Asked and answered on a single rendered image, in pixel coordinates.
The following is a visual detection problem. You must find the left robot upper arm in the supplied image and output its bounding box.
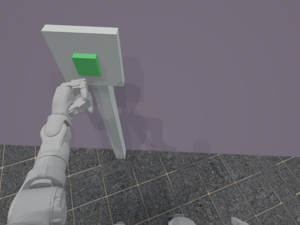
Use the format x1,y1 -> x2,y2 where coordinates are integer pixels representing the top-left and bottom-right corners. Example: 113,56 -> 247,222
7,186 -> 67,225

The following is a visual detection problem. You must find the left robot forearm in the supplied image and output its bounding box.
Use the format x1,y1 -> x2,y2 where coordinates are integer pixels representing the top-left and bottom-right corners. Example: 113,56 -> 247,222
7,114 -> 72,224

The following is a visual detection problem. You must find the button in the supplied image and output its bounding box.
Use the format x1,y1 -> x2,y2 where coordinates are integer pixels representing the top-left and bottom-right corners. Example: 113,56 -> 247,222
72,53 -> 101,76

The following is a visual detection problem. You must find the panel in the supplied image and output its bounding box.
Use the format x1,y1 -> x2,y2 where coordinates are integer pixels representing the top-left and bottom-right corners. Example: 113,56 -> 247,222
41,24 -> 126,159

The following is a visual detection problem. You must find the right robot shin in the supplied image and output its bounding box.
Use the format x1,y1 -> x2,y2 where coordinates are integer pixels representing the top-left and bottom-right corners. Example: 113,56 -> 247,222
173,214 -> 184,219

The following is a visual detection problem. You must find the robot left hand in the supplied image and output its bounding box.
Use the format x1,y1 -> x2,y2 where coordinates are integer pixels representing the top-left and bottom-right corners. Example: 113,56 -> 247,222
52,78 -> 93,121

